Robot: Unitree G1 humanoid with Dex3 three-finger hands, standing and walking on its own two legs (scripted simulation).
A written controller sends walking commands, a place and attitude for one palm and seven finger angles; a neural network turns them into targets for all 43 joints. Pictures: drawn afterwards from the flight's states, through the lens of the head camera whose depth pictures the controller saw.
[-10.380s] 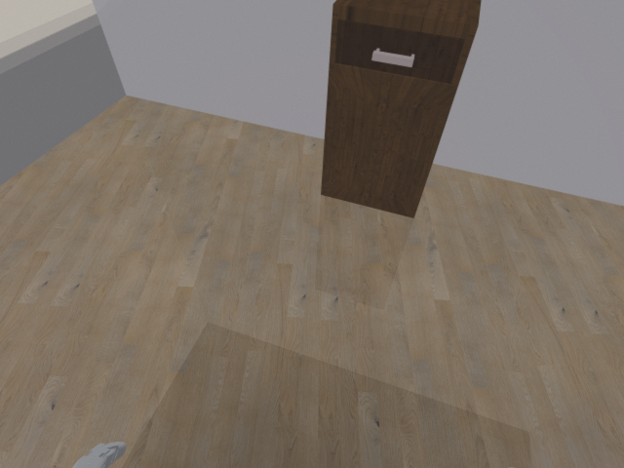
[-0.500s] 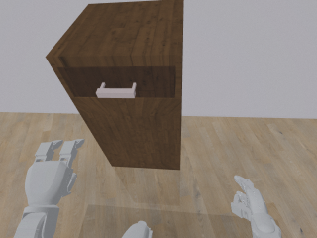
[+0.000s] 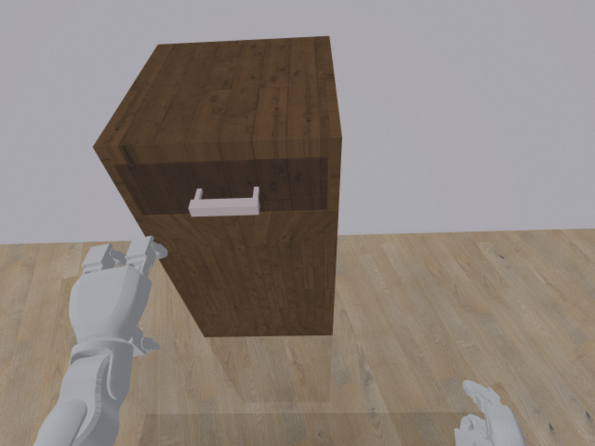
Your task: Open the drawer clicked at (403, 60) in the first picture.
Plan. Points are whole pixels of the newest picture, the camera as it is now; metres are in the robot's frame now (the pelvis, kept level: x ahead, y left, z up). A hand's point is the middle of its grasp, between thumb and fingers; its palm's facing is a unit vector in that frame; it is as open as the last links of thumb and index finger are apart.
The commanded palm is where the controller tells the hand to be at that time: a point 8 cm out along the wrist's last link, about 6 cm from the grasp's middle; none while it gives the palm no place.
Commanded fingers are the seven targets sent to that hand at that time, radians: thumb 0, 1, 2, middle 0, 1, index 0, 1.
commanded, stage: raise the hand with hooked fingers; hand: left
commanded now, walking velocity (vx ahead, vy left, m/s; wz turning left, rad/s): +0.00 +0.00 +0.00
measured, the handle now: (226, 199) +0.56 +0.20 -0.03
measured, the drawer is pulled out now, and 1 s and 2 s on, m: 0.00 0.00 0.00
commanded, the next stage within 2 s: move the hooked fingers above the handle in 0.76 s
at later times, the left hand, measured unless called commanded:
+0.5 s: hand (126, 257) +0.32 +0.26 +0.10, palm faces +0.04 -0.09 -1.00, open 13.8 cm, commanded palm +0.29 +0.25 +0.16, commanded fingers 0.00 -0.50 0.30 -0.30 -1.20 -0.30 -1.20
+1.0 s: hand (159, 261) +0.32 +0.22 +0.09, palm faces +0.00 -0.09 -1.00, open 13.8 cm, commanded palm +0.31 +0.23 +0.15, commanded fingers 0.00 -0.50 0.30 -0.30 -1.20 -0.30 -1.20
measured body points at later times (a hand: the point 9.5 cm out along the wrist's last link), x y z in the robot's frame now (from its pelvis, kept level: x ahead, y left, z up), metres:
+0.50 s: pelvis +0.01 +0.01 +0.02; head +0.02 -0.02 +0.47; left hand +0.31 +0.26 +0.16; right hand +0.20 -0.20 -0.09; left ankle +0.03 +0.12 -0.71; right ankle -0.02 -0.13 -0.71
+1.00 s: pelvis +0.02 -0.02 +0.02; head +0.03 -0.06 +0.47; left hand +0.32 +0.22 +0.14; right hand +0.21 -0.25 -0.09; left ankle +0.03 +0.12 -0.71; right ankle -0.02 -0.13 -0.71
